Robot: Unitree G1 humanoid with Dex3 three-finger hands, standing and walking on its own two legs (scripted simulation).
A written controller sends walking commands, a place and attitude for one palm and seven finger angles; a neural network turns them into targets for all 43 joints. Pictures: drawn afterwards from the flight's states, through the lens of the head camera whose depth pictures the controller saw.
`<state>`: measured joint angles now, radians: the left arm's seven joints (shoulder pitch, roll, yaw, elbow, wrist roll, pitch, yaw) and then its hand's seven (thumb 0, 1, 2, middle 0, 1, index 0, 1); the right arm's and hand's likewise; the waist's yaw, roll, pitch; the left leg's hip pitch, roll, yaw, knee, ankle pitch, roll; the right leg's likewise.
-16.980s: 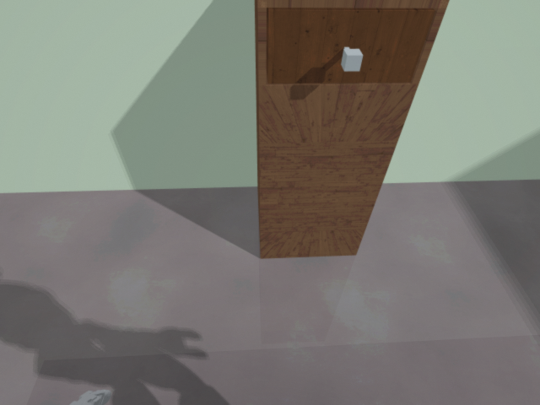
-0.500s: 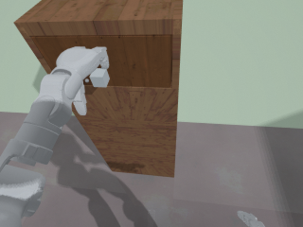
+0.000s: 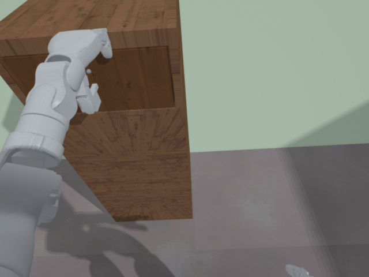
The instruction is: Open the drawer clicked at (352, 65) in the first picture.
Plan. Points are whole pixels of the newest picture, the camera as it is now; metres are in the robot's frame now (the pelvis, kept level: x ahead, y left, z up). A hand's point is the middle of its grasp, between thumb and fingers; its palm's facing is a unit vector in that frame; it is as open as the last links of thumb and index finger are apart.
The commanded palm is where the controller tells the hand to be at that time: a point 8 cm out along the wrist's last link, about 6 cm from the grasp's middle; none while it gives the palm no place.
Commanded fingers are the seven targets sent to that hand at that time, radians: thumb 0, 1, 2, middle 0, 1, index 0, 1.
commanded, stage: move the hooked fingers above the handle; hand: left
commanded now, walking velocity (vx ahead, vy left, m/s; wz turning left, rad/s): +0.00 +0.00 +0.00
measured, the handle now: (91, 95) +0.50 +0.22 +0.15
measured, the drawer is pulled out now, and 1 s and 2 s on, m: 0.00 0.00 0.00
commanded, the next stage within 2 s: none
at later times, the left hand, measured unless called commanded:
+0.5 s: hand (80, 83) +0.47 +0.22 +0.20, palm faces +0.05 +0.00 -1.00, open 13.6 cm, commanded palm +0.46 +0.24 +0.27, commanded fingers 0.00 -0.50 0.30 -0.30 -1.20 -0.30 -1.20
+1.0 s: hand (64, 81) +0.47 +0.25 +0.21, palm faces +0.03 +0.01 -1.00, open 13.6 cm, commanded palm +0.44 +0.25 +0.28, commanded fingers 0.00 -0.50 0.30 -0.30 -1.20 -0.30 -1.20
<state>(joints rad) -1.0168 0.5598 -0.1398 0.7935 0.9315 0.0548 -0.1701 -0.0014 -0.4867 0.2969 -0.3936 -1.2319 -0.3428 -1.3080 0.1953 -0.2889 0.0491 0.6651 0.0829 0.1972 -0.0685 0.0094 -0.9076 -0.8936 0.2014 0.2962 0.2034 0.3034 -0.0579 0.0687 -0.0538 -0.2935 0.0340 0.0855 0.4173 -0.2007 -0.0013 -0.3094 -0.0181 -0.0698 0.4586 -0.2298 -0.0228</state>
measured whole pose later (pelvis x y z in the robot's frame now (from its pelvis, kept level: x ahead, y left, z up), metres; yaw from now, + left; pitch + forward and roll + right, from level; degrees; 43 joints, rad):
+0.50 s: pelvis +0.01 +0.01 +0.00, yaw +1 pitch +7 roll +0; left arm -0.92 0.60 -0.12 0.70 0.90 -0.12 -0.13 0.00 -0.48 0.30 -0.44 -1.27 -0.35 -1.22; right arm 0.30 -0.29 -0.02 0.72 0.06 0.12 -0.05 0.01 -0.91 -0.89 0.20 0.30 0.20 0.30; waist -0.02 0.07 -0.05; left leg -0.34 0.03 0.06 0.45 -0.23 0.00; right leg -0.33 -0.02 -0.09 0.45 -0.24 -0.02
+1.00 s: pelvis +0.02 +0.02 +0.00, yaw +1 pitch +6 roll +0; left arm -0.90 0.61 -0.11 0.62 0.92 0.02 -0.21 0.00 -0.49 0.30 -0.34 -1.21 -0.36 -1.23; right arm 0.21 -0.29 0.00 0.64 0.06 0.16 -0.03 0.01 -0.91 -0.89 0.20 0.30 0.20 0.30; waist 0.00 0.06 -0.05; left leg -0.29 0.01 0.07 0.42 -0.23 0.01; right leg -0.29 -0.04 -0.07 0.44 -0.25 0.00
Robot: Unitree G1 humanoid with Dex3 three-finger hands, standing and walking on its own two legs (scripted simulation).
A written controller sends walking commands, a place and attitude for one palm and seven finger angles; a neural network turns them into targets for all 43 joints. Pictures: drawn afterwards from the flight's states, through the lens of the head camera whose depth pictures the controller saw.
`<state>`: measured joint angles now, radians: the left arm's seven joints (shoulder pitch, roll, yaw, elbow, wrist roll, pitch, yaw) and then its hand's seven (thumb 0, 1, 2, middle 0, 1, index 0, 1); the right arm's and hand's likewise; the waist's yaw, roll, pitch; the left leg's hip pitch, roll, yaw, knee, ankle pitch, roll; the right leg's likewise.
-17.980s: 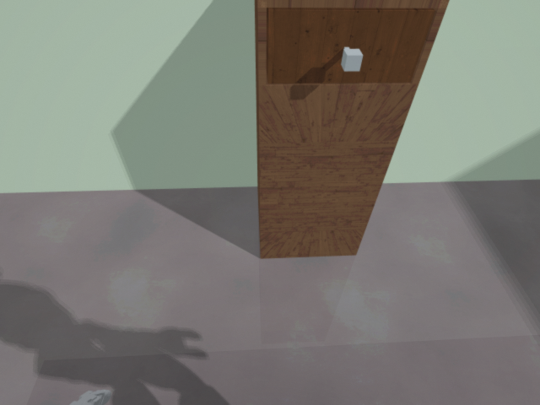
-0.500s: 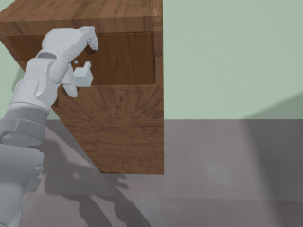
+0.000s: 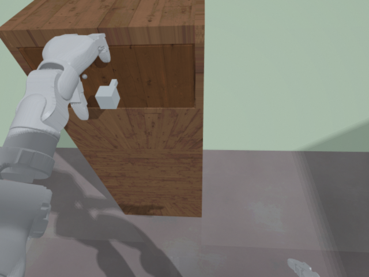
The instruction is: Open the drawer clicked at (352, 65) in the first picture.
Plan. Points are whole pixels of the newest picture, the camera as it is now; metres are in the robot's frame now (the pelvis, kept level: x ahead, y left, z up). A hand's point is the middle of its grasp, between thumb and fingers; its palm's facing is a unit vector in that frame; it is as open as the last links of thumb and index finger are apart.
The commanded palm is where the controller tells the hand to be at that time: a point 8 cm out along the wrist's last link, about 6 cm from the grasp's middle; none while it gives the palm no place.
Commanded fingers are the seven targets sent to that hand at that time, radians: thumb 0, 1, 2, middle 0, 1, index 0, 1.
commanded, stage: move the hooked fingers above the handle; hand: left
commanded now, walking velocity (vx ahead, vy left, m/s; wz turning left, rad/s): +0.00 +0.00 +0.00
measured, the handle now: (110, 91) +0.49 +0.20 +0.15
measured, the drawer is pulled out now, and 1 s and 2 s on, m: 0.00 0.00 0.00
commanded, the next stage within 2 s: none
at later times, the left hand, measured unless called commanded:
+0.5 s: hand (81, 74) +0.45 +0.23 +0.22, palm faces +0.02 +0.00 -1.00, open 13.6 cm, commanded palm +0.43 +0.23 +0.28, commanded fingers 0.00 -0.50 0.30 -0.30 -1.20 -0.30 -1.20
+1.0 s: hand (99, 74) +0.46 +0.20 +0.21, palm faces +0.05 -0.02 -1.00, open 13.5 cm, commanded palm +0.43 +0.23 +0.28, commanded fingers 0.00 -0.50 0.30 -0.30 -1.20 -0.30 -1.20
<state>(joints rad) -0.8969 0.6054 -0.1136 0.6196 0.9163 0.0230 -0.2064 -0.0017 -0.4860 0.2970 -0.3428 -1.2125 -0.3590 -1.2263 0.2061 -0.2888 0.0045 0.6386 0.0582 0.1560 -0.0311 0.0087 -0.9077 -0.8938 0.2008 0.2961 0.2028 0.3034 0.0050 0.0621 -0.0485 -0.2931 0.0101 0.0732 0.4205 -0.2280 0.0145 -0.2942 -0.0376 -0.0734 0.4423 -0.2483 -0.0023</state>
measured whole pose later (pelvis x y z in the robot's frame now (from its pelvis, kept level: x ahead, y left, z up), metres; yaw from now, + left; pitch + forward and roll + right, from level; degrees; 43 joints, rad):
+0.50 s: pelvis +0.00 -0.01 +0.00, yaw +0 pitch +6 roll +1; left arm -0.88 0.63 -0.07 0.63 0.90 0.03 -0.22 0.00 -0.49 0.30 -0.34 -1.21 -0.36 -1.22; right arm 0.19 -0.28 0.02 0.65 0.06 0.16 -0.03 0.01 -0.91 -0.89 0.20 0.30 0.20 0.30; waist 0.00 0.08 -0.05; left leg -0.29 0.02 0.07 0.42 -0.23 0.01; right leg -0.30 -0.03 -0.07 0.45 -0.25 -0.01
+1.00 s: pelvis +0.00 +0.00 +0.00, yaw +0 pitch +6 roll +1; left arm -0.89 0.58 -0.08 0.63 0.89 -0.04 -0.18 0.00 -0.49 0.30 -0.43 -1.24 -0.37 -1.23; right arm 0.19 -0.28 0.02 0.67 0.05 0.16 -0.03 0.01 -0.91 -0.89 0.20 0.30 0.20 0.30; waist 0.00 0.09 -0.05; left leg -0.30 0.01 0.08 0.42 -0.22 0.01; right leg -0.31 -0.03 -0.07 0.45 -0.25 -0.01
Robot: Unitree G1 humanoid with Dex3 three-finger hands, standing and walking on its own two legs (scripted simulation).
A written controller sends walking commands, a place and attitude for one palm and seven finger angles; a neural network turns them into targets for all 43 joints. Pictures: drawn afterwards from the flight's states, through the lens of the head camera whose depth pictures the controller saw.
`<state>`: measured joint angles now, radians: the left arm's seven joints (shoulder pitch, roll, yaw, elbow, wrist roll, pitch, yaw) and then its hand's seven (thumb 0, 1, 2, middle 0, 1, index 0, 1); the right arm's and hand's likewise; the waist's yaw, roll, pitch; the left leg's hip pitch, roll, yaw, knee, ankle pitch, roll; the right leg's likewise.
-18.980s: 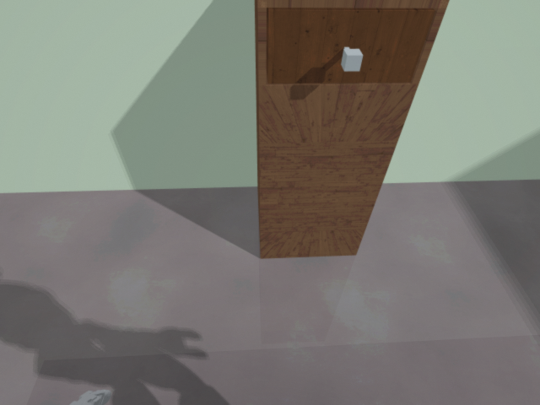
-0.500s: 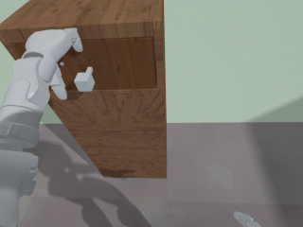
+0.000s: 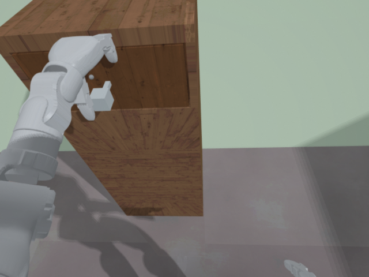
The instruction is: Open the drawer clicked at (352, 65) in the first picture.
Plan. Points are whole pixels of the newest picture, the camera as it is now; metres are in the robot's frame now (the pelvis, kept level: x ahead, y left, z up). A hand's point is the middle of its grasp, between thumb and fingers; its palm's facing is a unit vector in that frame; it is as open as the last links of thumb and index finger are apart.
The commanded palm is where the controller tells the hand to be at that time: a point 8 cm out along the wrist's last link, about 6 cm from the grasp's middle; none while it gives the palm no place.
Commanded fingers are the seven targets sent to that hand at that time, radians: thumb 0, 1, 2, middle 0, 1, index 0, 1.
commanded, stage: move the hooked fingers above the handle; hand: left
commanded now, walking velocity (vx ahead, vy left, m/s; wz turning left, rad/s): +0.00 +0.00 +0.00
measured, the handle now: (104, 93) +0.49 +0.21 +0.15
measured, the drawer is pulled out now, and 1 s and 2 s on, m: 0.00 0.00 0.00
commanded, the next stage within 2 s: lower the fingers behind the handle in 1.32 s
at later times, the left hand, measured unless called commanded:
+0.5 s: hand (103, 81) +0.46 +0.18 +0.20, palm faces +0.03 -0.03 -1.00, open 13.8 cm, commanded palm +0.44 +0.24 +0.28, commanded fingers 0.00 -0.50 0.30 -0.30 -1.20 -0.30 -1.20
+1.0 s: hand (85, 98) +0.42 +0.21 +0.19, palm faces -0.14 +0.05 -0.99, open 13.8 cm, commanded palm +0.43 +0.22 +0.28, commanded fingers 0.00 -0.50 0.30 -0.30 -1.20 -0.30 -1.20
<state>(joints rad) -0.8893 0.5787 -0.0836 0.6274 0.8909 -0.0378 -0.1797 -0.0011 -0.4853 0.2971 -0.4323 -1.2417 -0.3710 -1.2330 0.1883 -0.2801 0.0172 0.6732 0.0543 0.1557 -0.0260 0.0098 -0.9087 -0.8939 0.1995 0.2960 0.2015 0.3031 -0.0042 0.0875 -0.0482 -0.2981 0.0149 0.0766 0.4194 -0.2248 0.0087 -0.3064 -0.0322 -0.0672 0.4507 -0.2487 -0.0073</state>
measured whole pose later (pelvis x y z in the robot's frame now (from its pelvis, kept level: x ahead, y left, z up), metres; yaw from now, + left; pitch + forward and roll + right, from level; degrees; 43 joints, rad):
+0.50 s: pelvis +0.00 +0.00 +0.00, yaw +0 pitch +6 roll +0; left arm -0.90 0.57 -0.13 0.63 0.87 -0.14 -0.18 0.00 -0.48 0.30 -0.47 -1.26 -0.33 -1.20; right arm 0.21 -0.30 0.01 0.67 0.06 0.12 -0.05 0.01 -0.91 -0.89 0.20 0.30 0.20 0.30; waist -0.02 0.07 -0.04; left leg -0.30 0.01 0.07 0.43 -0.22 0.01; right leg -0.30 -0.03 -0.07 0.44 -0.24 0.00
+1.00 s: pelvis -0.01 +0.00 +0.00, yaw +2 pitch +3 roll +0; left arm -0.89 0.61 -0.25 0.56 0.84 -0.02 -0.36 0.00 -0.49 0.30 -0.32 -1.20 -0.33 -1.21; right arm 0.24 -0.33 -0.01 0.66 0.08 0.11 -0.07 0.01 -0.91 -0.89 0.20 0.30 0.20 0.30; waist 0.01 0.06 -0.02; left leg -0.27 0.00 0.04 0.41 -0.21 0.01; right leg -0.25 -0.04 -0.10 0.43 -0.24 -0.01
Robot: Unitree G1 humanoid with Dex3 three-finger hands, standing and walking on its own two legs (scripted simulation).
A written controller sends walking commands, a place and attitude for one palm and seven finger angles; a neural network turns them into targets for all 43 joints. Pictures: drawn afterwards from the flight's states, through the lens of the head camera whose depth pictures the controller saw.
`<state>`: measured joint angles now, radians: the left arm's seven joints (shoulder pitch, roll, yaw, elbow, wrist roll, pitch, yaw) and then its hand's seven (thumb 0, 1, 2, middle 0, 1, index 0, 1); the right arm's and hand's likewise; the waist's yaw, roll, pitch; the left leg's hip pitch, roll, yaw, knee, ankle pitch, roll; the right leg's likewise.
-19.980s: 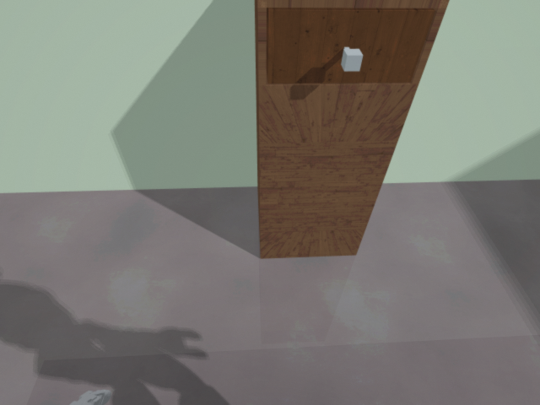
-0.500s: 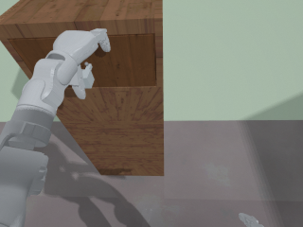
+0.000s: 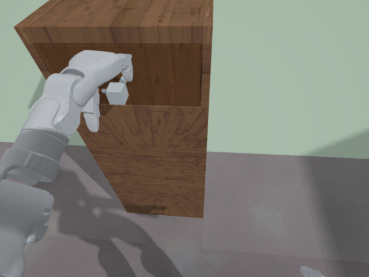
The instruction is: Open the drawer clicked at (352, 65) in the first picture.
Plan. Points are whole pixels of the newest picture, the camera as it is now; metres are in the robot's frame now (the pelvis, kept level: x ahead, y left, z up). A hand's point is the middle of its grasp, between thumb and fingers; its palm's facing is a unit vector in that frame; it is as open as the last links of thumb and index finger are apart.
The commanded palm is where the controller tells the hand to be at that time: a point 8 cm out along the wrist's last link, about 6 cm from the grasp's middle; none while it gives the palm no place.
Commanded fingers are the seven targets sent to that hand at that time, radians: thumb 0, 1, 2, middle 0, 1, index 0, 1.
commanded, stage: move the hooked fingers above the handle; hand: left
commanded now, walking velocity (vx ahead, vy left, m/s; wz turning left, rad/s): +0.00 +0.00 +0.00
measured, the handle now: (119, 88) +0.50 +0.19 +0.14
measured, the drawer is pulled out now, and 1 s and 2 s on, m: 0.00 0.00 0.00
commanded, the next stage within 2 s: lower the fingers behind the handle in 0.32 s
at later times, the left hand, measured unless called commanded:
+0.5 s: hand (89, 68) +0.46 +0.22 +0.23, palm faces +0.06 +0.02 -1.00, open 13.6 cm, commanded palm +0.43 +0.23 +0.27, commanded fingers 0.00 -0.50 0.30 -0.30 -1.20 -0.30 -1.20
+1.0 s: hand (101, 76) +0.47 +0.21 +0.20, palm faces +0.08 -0.01 -1.00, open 13.7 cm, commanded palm +0.44 +0.23 +0.24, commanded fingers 0.00 -0.50 0.30 -0.30 -1.20 -0.30 -1.20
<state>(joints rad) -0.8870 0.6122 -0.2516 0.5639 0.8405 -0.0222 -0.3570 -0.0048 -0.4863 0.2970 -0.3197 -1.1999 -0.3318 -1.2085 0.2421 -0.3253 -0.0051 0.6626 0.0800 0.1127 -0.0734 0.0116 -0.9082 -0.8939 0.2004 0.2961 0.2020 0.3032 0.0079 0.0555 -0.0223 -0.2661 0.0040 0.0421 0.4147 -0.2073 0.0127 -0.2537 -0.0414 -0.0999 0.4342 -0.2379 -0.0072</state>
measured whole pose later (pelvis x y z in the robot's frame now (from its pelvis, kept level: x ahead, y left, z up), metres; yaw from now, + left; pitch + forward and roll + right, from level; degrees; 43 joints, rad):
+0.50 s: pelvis +0.00 +0.00 +0.00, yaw -4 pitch +4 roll +1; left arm -0.89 0.63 -0.07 0.72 0.93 0.10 -0.16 0.00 -0.49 0.30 -0.38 -1.23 -0.35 -1.23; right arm 0.17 -0.27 0.06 0.68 0.08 0.19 -0.06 0.01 -0.91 -0.89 0.20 0.30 0.20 0.30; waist -0.01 0.10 -0.04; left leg -0.25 0.02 0.11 0.38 -0.20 0.01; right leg -0.28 -0.02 -0.03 0.44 -0.22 -0.01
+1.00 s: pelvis +0.00 +0.01 +0.00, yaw -2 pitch +8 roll +0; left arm -0.88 0.59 -0.07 0.65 0.93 -0.06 -0.12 0.00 -0.48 0.30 -0.37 -1.26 -0.34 -1.23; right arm 0.23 -0.28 0.01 0.67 0.05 0.14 -0.02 0.01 -0.91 -0.89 0.20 0.30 0.20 0.30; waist 0.00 0.07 -0.06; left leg -0.36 0.01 0.08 0.45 -0.23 0.02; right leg -0.36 -0.03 -0.06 0.46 -0.24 0.00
